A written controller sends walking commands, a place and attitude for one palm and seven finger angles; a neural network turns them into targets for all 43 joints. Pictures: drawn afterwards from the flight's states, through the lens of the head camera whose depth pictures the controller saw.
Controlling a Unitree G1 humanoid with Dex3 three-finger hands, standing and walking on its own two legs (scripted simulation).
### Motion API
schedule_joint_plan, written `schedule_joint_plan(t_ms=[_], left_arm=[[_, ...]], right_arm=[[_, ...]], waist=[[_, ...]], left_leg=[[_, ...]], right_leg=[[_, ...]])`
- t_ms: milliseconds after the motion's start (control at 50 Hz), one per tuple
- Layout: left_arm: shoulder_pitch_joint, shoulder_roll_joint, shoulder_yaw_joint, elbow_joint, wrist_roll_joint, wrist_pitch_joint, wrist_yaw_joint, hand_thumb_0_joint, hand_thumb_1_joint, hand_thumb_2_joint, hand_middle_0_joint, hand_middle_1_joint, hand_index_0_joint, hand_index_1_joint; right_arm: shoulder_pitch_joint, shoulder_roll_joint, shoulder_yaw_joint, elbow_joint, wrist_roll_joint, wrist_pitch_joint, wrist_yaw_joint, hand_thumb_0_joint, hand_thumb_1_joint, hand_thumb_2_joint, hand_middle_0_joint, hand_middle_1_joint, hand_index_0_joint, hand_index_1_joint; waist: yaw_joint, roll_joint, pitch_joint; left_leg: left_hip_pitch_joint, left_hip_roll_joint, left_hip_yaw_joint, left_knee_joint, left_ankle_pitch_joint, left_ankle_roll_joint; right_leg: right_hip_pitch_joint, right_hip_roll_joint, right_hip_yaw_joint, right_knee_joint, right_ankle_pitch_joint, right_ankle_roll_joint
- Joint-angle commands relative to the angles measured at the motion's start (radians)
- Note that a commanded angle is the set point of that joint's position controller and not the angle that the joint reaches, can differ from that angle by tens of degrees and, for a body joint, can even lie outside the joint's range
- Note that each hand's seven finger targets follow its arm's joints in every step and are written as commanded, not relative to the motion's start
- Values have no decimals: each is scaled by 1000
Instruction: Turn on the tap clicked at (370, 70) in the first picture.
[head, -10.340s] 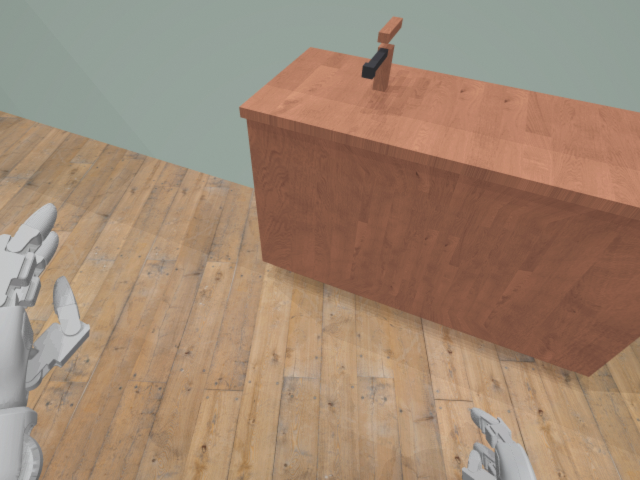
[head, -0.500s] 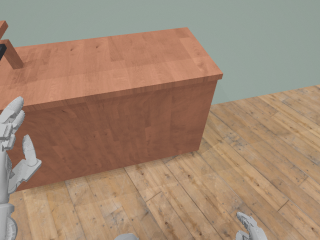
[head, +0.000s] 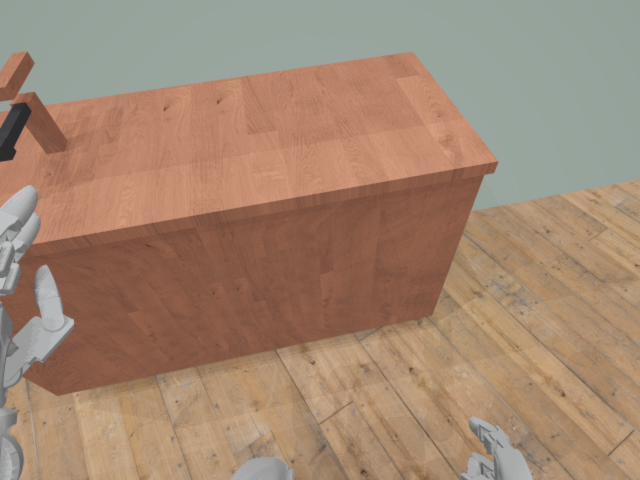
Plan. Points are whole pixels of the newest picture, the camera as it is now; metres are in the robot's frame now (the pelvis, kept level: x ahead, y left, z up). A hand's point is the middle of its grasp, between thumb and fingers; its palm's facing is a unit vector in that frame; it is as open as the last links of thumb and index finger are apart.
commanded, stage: take the last steps up to it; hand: left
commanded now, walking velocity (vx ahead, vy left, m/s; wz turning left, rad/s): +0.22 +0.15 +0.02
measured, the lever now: (0, 150) +0.58 +0.58 +0.09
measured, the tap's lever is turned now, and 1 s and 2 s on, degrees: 0 0 0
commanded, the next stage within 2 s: come to a stop and stand still in 0.48 s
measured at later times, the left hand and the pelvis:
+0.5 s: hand (43, 236) +0.30 +0.29 +0.19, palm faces +0.36 -0.80 -0.48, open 7.4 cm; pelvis +0.08 +0.06 +0.00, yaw -1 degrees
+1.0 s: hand (5, 213) +0.34 +0.35 +0.19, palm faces +0.36 -0.85 -0.39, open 7.4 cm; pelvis +0.11 +0.12 +0.01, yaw -2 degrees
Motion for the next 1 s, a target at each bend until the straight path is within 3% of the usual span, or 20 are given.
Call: schedule_joint_plan(t_ms=[0, 100, 160, 180, 220, 260, 280, 340, 440, 480, 520, 540, 580, 640, 740, 760, 800, 840, 920, 980], left_arm=[[-22, 166, 137, -123, 5, -73, 25, 0, 900, 900, -200, -300, -200, -300], [-42, 173, 120, -210, 10, -60, 41, 0, 900, 900, -200, -300, -200, -300], [-88, 188, 124, -273, 14, -59, 51, 0, 900, 900, -200, -300, -200, -300], [-111, 194, 129, -297, 12, -66, 51, 0, 900, 900, -200, -300, -200, -300], [-108, 195, 145, -311, 8, -81, 55, 0, 900, 900, -200, -300, -200, -300], [-58, 222, 165, -215, -1, -71, 46, 0, 900, 900, -200, -300, -200, -300], [-75, 222, 169, -257, -4, -70, 43, 0, 900, 900, -200, -300, -200, -300], [-34, 193, 157, -337, -10, -74, 33, 0, 900, 900, -200, -300, -200, -300], [37, 172, 150, -226, -22, -22, 35, 0, 900, 900, -200, -300, -200, -300], [-30, 181, 146, -164, -9, -9, 34, 0, 900, 900, -200, -300, -200, -300], [-67, 194, 151, -70, -24, 11, 35, 0, 900, 900, -200, -300, -200, -300], [-96, 190, 140, -74, -26, 13, 36, 0, 900, 900, -200, -300, -200, -300], [-125, 186, 126, -131, -14, -16, 33, 0, 900, 900, -200, -300, -200, -300], [-137, 179, 92, -214, 3, -34, 42, 0, 900, 900, -200, -300, -200, -300], [-13, 196, 144, -281, -2, -13, 62, 0, 900, 900, -200, -300, -200, -300], [-15, 186, 141, -291, -6, -13, 61, 0, 900, 900, -200, -300, -200, -300], [-59, 193, 139, -309, -12, -19, 49, 0, 900, 900, -200, -300, -200, -300], [-42, 211, 167, -274, -18, -29, 27, 0, 900, 900, -200, -300, -200, -300], [-22, 151, 101, -326, -18, -17, 17, 0, 900, 900, -200, -300, -200, -300], [-9, 139, 86, -313, -28, 12, 8, 0, 900, 900, -200, -300, -200, -300]], right_arm=[[-79, -98, -38, -162, 2, -29, -13, 0, -900, -900, 200, 300, 200, 300], [-90, -84, -47, -206, -5, -45, -19, 0, -900, -900, 200, 300, 200, 300], [-64, -93, -62, -215, -2, -50, -33, 0, -900, -900, 200, 300, 200, 300], [-45, -112, -72, -217, 2, -52, -38, 0, -900, -900, 200, 300, 200, 300], [-27, -142, -89, -227, 8, -56, -32, 0, -900, -900, 200, 300, 200, 300], [-49, -132, -77, -209, 8, -59, -33, 0, -900, -900, 200, 300, 200, 300], [-61, -120, -74, -202, 11, -57, -32, 0, -900, -900, 200, 300, 200, 300], [-65, -113, -65, -192, 18, -79, -24, 0, -900, -900, 200, 300, 200, 300], [-43, -117, -44, -191, 16, -82, -36, 0, -900, -900, 200, 300, 200, 300], [-51, -110, -40, -188, 13, -62, -43, 0, -900, -900, 200, 300, 200, 300], [-70, -113, -46, -202, 11, -54, -32, 0, -900, -900, 200, 300, 200, 300], [-76, -128, -48, -188, 7, -48, -22, 0, -900, -900, 200, 300, 200, 300], [-88, -99, -16, -169, 6, -43, -21, 0, -900, -900, 200, 300, 200, 300], [-109, -89, -12, -181, 3, -45, -37, 0, -900, -900, 200, 300, 200, 300], [-62, -87, -30, -225, -4, -33, -54, 0, -900, -900, 200, 300, 200, 300], [-49, -90, -35, -232, -3, -27, -59, 0, -900, -900, 200, 300, 200, 300], [-41, -142, -60, -251, 7, -24, -60, 0, -900, -900, 200, 300, 200, 300], [-35, -128, -62, -238, -11, -44, -49, 0, -900, -900, 200, 300, 200, 300], [-32, -128, -58, -231, -4, -68, -3, 0, -900, -900, 200, 300, 200, 300], [-34, -131, -49, -238, -5, -71, 6, 0, -900, -900, 200, 300, 200, 300]], waist=[[4, -175, -94], [34, -249, -134], [6, -166, -179], [-14, -65, -202], [-10, 276, -268], [-3, 244, -232], [-8, 220, -191], [10, 203, -161], [10, 128, -206], [3, -34, -168], [18, -403, -93], [4, -343, -90], [1, -185, -88], [0, -167, -133], [1, -169, -204], [-3, -110, -214], [7, 150, -196], [0, 320, -177], [-5, 225, -209], [-12, 225, -177]], left_leg=[[-215, 72, -30, -61, 49, -8], [66, -3, 138, -442, 124, 13], [276, -32, 168, -621, 246, 19], [385, -7, 132, -664, 272, 35], [583, 309, -301, -712, 578, 206], [449, 367, -392, -758, 329, 294], [398, 347, -350, -765, 293, 301], [270, 245, -126, -756, 309, 221], [224, 208, -54, -674, 213, 146], [78, 134, 2, -508, 9, 86], [-171, -14, 21, -89, -134, 9], [-215, -4, -53, 35, -86, -3], [-198, 36, -74, 82, -17, -21], [-28, 30, 3, -185, -9, -18], [239, -28, 81, -585, 230, -14], [315, 3, 60, -655, 335, -10], [386, 237, -187, -712, 677, 71], [401, 331, -315, -790, 769, 148], [419, 284, -153, -712, 752, 132], [342, 292, -147, -748, 579, 125]], right_leg=[[253, -282, 245, -254, 622, -103], [200, -236, 156, -211, 649, -71], [145, -193, 114, -89, 527, -30], [82, -166, 93, 47, 480, -7], [-228, 12, 46, 469, -257, 56], [-312, -15, 135, 642, -269, 51], [-338, -41, 145, 631, -234, 58], [-216, -39, 77, 397, -125, 65], [35, 27, -6, -29, -10, 69], [141, -74, 145, -223, 54, 22], [166, -383, 666, -382, 71, -116], [186, -400, 664, -373, 162, -138], [202, -339, 414, -299, 469, -124], [210, -262, 184, -210, 781, -75], [180, -164, 106, -132, 596, -30], [153, -130, 92, -87, 498, 1], [-22, 12, 60, 73, -26, 71], [-156, 53, 112, 301, -247, 75], [-122, 58, 105, 209, -96, 71], [-59, 74, 84, 95, -85, 76]])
